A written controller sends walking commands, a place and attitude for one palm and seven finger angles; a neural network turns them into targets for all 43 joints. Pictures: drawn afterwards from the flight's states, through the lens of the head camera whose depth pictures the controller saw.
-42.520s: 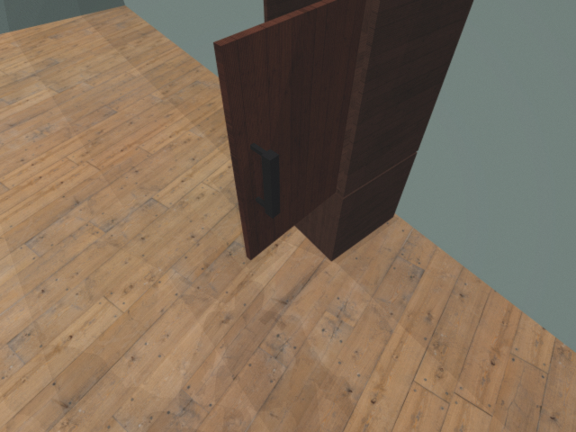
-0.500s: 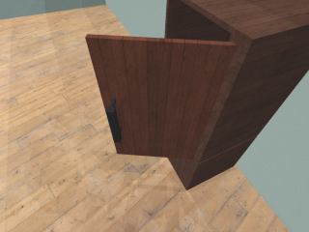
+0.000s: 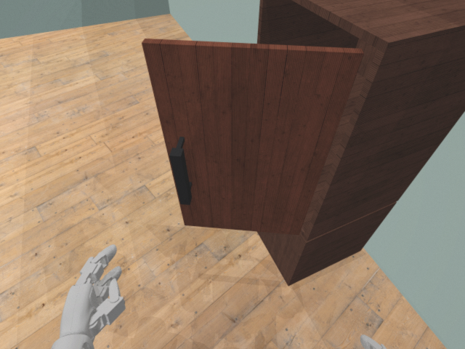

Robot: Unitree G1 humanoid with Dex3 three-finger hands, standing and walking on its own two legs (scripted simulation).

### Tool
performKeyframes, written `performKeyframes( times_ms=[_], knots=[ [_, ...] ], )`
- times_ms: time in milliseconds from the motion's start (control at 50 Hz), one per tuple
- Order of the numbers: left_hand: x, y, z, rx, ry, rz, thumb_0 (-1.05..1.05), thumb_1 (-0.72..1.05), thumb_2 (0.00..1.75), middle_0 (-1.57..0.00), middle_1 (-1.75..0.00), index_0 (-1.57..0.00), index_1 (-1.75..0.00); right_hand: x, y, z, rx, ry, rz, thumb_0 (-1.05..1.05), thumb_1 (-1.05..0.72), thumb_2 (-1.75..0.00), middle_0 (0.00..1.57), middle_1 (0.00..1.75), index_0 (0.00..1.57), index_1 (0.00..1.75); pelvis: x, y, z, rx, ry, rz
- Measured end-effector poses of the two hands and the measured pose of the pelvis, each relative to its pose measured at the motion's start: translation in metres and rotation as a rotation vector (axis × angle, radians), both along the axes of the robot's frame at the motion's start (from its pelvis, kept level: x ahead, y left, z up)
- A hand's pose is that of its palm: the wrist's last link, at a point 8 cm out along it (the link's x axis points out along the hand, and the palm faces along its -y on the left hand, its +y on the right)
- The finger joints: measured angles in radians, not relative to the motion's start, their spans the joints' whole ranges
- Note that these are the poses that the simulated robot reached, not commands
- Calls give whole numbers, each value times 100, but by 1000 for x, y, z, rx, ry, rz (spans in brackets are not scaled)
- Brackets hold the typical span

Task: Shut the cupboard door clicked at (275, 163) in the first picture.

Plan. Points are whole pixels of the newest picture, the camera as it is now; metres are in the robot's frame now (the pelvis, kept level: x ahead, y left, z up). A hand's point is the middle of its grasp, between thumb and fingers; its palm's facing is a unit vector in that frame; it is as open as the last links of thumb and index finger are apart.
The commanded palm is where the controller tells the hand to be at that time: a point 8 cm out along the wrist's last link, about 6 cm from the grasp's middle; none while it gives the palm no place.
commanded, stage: raise the hand and make a fist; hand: left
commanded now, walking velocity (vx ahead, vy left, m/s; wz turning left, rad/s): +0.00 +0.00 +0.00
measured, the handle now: (183, 171) +0.51 +0.13 -0.03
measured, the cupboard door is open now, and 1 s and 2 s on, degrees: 60 60 60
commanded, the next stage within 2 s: bring the fist close to the handle in 1.74 s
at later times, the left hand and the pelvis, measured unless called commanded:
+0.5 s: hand (129, 331) +0.17 +0.18 -0.05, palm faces -0.12 -0.99 -0.03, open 4.9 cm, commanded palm +0.15 +0.24 -0.04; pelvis -0.05 +0.00 -0.10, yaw +0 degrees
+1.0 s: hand (119, 318) +0.19 +0.20 -0.03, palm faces -0.08 -1.00 -0.04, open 3.1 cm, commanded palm +0.17 +0.25 -0.03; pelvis -0.03 +0.02 -0.09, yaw +0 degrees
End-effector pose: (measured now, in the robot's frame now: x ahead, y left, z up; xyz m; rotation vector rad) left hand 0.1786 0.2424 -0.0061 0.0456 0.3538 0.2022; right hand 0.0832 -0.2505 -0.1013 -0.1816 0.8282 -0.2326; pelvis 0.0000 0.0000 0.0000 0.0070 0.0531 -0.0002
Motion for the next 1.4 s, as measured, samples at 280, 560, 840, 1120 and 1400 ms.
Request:
performKeyframes(
  times_ms=[280,560,840,1120,1400],
  knots=[
    [-48,-6,-61,-75,-289,-242,1,90,90,-45,-57,-45,-57,95,3,-24,-85,-387,204,1,-91,-90,20,30,20,30,-47,-4,-101,-11,188,-4],
    [-16,-3,-37,-47,-261,-318,1,90,90,-71,-85,-71,-85,38,46,-71,37,-156,137,2,-90,-90,20,30,20,30,-49,8,-99,-46,223,0],
    [-11,10,-33,-38,-289,-290,1,91,90,-96,-113,-96,-113,48,22,-52,-72,-141,123,2,-91,-90,20,30,20,30,-32,18,-93,-52,239,0],
    [-2,9,-22,-21,-294,-288,1,90,90,-121,-140,-121,-140,88,45,-39,-21,-208,192,1,-91,-90,20,30,20,30,-23,15,-88,-57,237,6],
    [10,4,-17,-20,-299,-304,1,90,90,-130,-149,-130,-149,65,25,-51,-21,-131,148,1,-91,-90,20,30,20,30,-20,7,-86,-49,235,4]
  ],
)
